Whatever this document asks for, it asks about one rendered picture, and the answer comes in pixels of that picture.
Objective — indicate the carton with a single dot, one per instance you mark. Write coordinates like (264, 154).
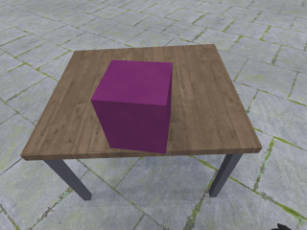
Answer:
(133, 104)

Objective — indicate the table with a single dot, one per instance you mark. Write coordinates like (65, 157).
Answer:
(207, 115)

